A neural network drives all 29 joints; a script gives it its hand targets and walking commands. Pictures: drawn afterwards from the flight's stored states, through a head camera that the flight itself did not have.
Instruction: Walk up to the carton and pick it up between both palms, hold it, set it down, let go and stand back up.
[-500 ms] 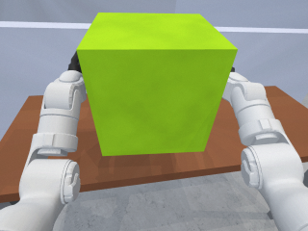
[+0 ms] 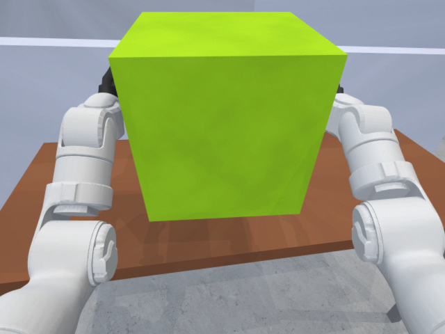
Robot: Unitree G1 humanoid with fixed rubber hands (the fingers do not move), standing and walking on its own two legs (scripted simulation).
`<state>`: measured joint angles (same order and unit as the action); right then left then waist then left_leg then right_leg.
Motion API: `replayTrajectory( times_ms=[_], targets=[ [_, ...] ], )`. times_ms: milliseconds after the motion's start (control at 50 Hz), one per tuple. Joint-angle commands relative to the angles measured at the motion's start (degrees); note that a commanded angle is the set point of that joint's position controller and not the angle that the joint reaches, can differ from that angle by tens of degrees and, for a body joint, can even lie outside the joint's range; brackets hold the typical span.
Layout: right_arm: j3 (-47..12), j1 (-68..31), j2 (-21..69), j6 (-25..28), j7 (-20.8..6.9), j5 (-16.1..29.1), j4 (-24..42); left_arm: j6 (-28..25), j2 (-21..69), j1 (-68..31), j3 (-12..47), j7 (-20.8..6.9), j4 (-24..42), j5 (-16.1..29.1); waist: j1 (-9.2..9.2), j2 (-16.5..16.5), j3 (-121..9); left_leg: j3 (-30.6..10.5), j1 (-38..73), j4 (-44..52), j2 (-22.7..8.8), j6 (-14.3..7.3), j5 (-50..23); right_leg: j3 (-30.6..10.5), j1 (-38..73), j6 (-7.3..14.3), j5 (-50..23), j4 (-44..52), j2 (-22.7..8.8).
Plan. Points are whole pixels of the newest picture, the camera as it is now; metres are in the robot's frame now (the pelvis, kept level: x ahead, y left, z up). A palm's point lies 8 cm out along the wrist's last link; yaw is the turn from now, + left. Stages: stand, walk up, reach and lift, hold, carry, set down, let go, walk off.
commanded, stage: reach and lift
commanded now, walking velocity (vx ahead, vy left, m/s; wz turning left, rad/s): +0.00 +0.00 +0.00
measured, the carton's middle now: (221, 113) +0.41 -0.01 +0.26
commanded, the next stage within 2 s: hold in 0.04 s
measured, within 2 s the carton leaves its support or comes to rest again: neither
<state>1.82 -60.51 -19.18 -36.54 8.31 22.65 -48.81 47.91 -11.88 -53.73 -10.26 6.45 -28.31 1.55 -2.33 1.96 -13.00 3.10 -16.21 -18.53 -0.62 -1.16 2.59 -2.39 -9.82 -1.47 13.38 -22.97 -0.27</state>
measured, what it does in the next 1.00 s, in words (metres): stands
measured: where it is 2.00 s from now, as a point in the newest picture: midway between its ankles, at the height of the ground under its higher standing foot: outside the picture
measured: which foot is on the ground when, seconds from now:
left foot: down 0.00-1.00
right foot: down 0.00-1.00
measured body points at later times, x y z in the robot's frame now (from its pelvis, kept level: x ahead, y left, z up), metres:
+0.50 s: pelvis +0.00 +0.00 +0.00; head -0.10 +0.02 +0.44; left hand +0.37 +0.18 +0.30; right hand +0.38 -0.19 +0.31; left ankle +0.08 +0.11 -0.74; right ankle -0.01 -0.13 -0.74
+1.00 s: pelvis +0.00 +0.00 +0.00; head -0.10 +0.02 +0.44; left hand +0.37 +0.18 +0.31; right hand +0.38 -0.19 +0.32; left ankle +0.08 +0.11 -0.74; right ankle -0.01 -0.13 -0.74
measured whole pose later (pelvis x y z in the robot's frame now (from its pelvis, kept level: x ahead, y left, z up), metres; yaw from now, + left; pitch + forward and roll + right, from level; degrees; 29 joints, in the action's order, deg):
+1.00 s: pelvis +0.00 +0.00 +0.00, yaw +0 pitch -1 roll +0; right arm 1.0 -63.0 -20.3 -40.5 8.9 23.9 -48.8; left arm 52.6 -12.5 -55.8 -10.3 4.5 -27.2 -0.5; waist -2.3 1.5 -14.4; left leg 3.0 -16.2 -19.7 -1.1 -1.1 3.0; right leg -2.4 -9.3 -1.3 13.2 -23.0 0.2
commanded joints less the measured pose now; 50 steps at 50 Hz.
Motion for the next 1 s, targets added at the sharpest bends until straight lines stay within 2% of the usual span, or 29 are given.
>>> replayTrajectory(
  times_ms=[0, 20, 40, 60, 100, 120, 140, 180, 260, 280, 300, 380, 420, 440, 480, 520, 560, 640, 660, 700, 740, 760, 800, 820, 840, 860, 880, 920, 980],
  targets=[
    [-14.80, -57.15, 36.69, 1.53, -10.41, 12.91, 21.06, -2.93, 35.94, -50.34, 14.81, -10.11, 17.01, 7.26, 2.64, -5.33, -26.31, -6.02, 22.61, -0.84, -0.84, 2.57, -3.52, 0.03, -5.24, 1.24, -10.45, 8.90, 5.54],
    [-15.48, -56.27, 36.89, 1.23, -10.19, 13.36, 20.83, -2.57, 35.10, -49.45, 14.20, -10.26, 17.00, 6.58, 3.35, -5.26, -25.92, -5.94, 22.42, -1.03, -0.70, 2.33, -4.59, -0.11, -4.82, 1.22, -11.15, 8.90, 5.54],
    [-15.41, -56.12, 36.48, 0.98, -10.07, 13.90, 21.99, -2.24, 35.97, -49.56, 15.14, -10.17, 17.87, 7.09, 2.70, -5.86, -26.94, -6.21, 23.10, -1.42, -0.88, 2.69, -4.95, -0.05, -4.54, 1.30, -11.62, 8.66, 5.79],
    [-15.28, -57.18, 36.52, 0.86, -9.95, 13.59, 22.83, -2.03, 35.69, -49.63, 15.04, -10.22, 17.38, 7.07, 2.41, -5.05, -25.77, -5.92, 22.67, -1.31, -0.69, 2.54, -4.68, 0.01, -4.47, 1.12, -11.66, 8.87, 5.89],
    [-14.22, -57.72, 36.04, 0.53, -9.75, 13.13, 22.26, -1.91, 35.42, -51.38, 15.50, -10.36, 17.07, 7.52, 1.89, -5.53, -24.98, -5.89, 21.73, -0.81, -0.77, 2.69, -1.61, -0.11, -6.14, 1.38, -8.47, 9.35, 5.64],
    [-14.59, -58.24, 36.37, 0.45, -9.74, 13.25, 22.73, -1.74, 35.40, -51.12, 15.44, -10.45, 17.25, 7.43, 2.43, -5.46, -25.06, -5.83, 21.66, -0.90, -0.84, 2.53, -1.83, -0.28, -5.92, 1.46, -8.72, 9.26, 5.59],
    [-14.17, -57.52, 35.80, 0.09, -9.78, 12.83, 21.59, -1.49, 34.95, -50.57, 14.79, -10.57, 15.69, 6.70, 2.26, -5.08, -23.29, -5.63, 20.69, -0.43, -0.67, 2.38, -0.01, -0.17, -6.20, 1.46, -7.18, 9.51, 5.66],
    [-14.14, -57.64, 35.85, -0.10, -9.79, 13.28, 22.51, -1.26, 35.84, -50.98, 15.78, -10.46, 17.13, 7.23, 1.80, -5.75, -24.51, -6.13, 20.88, -0.57, -0.98, 2.71, -0.53, -0.51, -5.52, 1.56, -8.77, 9.04, 5.74],
    [-14.70, -57.78, 36.33, -0.74, -9.46, 13.71, 23.00, -1.00, 34.71, -51.98, 15.74, -10.71, 18.27, 7.49, 2.26, -4.85, -25.21, -5.81, 20.98, -1.02, -0.72, 2.51, -1.67, -0.58, -4.97, 1.42, -9.87, 9.00, 5.78],
    [-14.51, -57.20, 36.24, -0.91, -9.40, 13.72, 22.47, -0.97, 34.63, -51.92, 15.88, -10.80, 18.72, 7.23, 2.19, -5.70, -24.84, -5.66, 20.81, -0.83, -0.69, 2.70, -1.10, -0.76, -5.08, 1.52, -9.34, 9.06, 5.71],
    [-14.44, -57.78, 36.09, -0.87, -9.38, 13.70, 23.83, -0.73, 35.16, -51.23, 16.12, -10.82, 18.31, 7.08, 1.99, -5.68, -24.76, -5.72, 20.86, -0.99, -0.66, 2.68, -1.56, -0.78, -5.09, 1.55, -9.83, 9.04, 5.86],
    [-14.04, -57.69, 36.02, -1.58, -9.14, 13.43, 22.34, -0.24, 34.10, -51.85, 14.73, -11.37, 16.84, 6.38, 2.47, -4.59, -22.53, -5.54, 19.11, -0.50, -0.66, 2.29, 0.49, -1.17, -5.25, 1.71, -8.36, 9.13, 5.65],
    [-14.55, -58.11, 36.83, -1.63, -9.33, 14.18, 23.13, -0.31, 34.76, -53.07, 15.80, -11.14, 19.35, 6.65, 2.74, -5.66, -24.68, -5.89, 19.57, -0.54, -0.80, 2.46, 0.35, -1.27, -5.06, 1.77, -8.85, 8.73, 5.77],
    [-14.30, -58.68, 36.18, -1.65, -9.38, 13.89, 22.93, -0.11, 34.17, -52.63, 15.56, -11.24, 17.76, 6.44, 2.76, -5.05, -23.70, -6.03, 19.09, -0.29, -0.95, 2.28, 1.37, -1.25, -5.02, 1.82, -8.29, 8.82, 5.81],
    [-13.55, -57.59, 35.37, -2.08, -9.43, 13.24, 21.62, 0.12, 34.60, -52.91, 15.82, -11.22, 17.19, 6.24, 2.05, -6.05, -22.28, -6.47, 18.08, 0.29, -1.26, 2.72, 3.86, -1.42, -5.70, 2.03, -6.94, 8.57, 5.77],
    [-12.57, -58.03, 35.38, -2.19, -9.57, 12.63, 20.32, 0.26, 34.34, -53.07, 14.70, -11.65, 15.66, 5.62, 2.30, -5.65, -20.18, -6.44, 16.60, 1.10, -1.25, 2.36, 6.11, -1.72, -6.10, 2.19, -5.07, 8.81, 5.43],
    [-13.28, -58.18, 36.28, -2.17, -9.70, 12.99, 20.60, -0.01, 34.19, -53.16, 14.32, -11.66, 16.12, 5.47, 2.97, -5.23, -21.10, -6.44, 16.86, 0.88, -1.27, 2.06, 5.31, -1.79, -5.56, 2.06, -6.07, 8.68, 5.45],
    [-12.57, -58.98, 35.85, -2.07, -9.88, 12.54, 19.91, -0.03, 33.93, -54.02, 13.95, -11.98, 14.84, 5.50, 2.48, -4.64, -20.78, -6.60, 16.40, 1.41, -1.28, 1.99, 7.52, -1.70, -6.19, 2.07, -4.05, 8.80, 5.28],
    [-12.04, -58.95, 35.41, -2.21, -9.94, 12.23, 19.11, -0.02, 34.25, -54.16, 14.30, -12.05, 14.67, 5.65, 2.44, -5.80, -20.26, -6.59, 16.28, 1.46, -1.29, 2.35, 7.55, -1.80, -6.55, 2.15, -4.05, 8.74, 5.22],
    [-12.64, -58.03, 35.43, -2.19, -9.84, 12.72, 18.98, -0.04, 34.44, -53.31, 13.69, -12.14, 15.28, 5.01, 2.76, -6.03, -20.73, -6.73, 17.07, 1.38, -1.62, 2.35, 6.14, -1.71, -5.54, 2.12, -6.12, 8.23, 5.50],
    [-12.37, -57.96, 35.06, -2.15, -9.87, 12.50, 19.45, 0.14, 34.42, -52.68, 13.94, -12.23, 14.83, 5.18, 2.26, -5.73, -20.40, -6.79, 17.14, 1.32, -1.59, 2.46, 5.69, -1.77, -5.31, 1.96, -6.52, 8.45, 5.42],
    [-13.06, -57.76, 35.80, -2.13, -9.77, 12.70, 20.32, -0.04, 33.99, -52.82, 13.83, -12.28, 15.96, 5.46, 2.57, -4.81, -21.83, -6.43, 17.27, 0.75, -1.30, 2.19, 3.86, -1.90, -4.71, 2.01, -7.77, 8.36, 5.38],
    [-13.03, -58.45, 35.64, -2.22, -9.76, 12.72, 19.86, -0.26, 33.65, -54.02, 14.29, -12.30, 16.26, 5.84, 2.42, -5.27, -21.31, -6.17, 17.72, 0.80, -1.31, 2.51, 3.83, -1.75, -5.55, 2.04, -6.95, 8.80, 5.30],
    [-12.90, -59.06, 35.81, -2.20, -9.68, 12.74, 19.82, -0.03, 33.06, -53.63, 13.32, -12.48, 15.12, 5.36, 3.01, -5.10, -20.75, -5.83, 17.22, 0.68, -0.99, 2.15, 4.05, -1.79, -5.56, 2.02, -6.08, 9.12, 5.12],
    [-12.71, -57.92, 35.41, -2.28, -9.65, 12.71, 19.45, -0.02, 33.57, -52.71, 13.42, -12.61, 14.62, 5.25, 2.60, -4.89, -20.60, -6.51, 17.65, 0.90, -1.41, 2.20, 4.53, -1.92, -5.60, 2.03, -6.35, 8.84, 5.27],
    [-13.62, -57.98, 35.90, -2.18, -9.64, 13.35, 20.82, -0.11, 33.75, -53.49, 14.31, -12.58, 16.82, 5.83, 2.91, -5.52, -22.35, -6.42, 18.10, 0.47, -1.35, 2.43, 2.53, -1.88, -4.75, 2.00, -8.29, 8.46, 5.23],
    [-13.53, -57.62, 35.51, -2.26, -9.60, 13.32, 21.33, -0.06, 34.13, -52.77, 14.94, -12.47, 16.87, 6.10, 2.24, -5.56, -22.52, -6.35, 18.44, 0.34, -1.29, 2.50, 2.37, -1.85, -4.65, 1.98, -8.48, 8.55, 5.48],
    [-14.09, -57.72, 35.80, -2.26, -9.29, 13.95, 22.22, 0.17, 33.87, -52.10, 14.39, -12.55, 17.07, 5.78, 2.43, -5.48, -22.92, -6.08, 19.42, -0.38, -1.10, 2.52, -0.62, -1.62, -3.98, 1.92, -10.20, 8.53, 5.56],
    [-13.68, -58.35, 35.41, -2.48, -9.52, 13.71, 21.32, 0.10, 33.66, -53.98, 14.43, -12.56, 16.87, 5.83, 2.63, -6.05, -21.93, -6.29, 18.33, 0.06, -1.20, 2.72, 1.47, -1.66, -4.86, 2.06, -8.32, 8.57, 5.60]
  ],
)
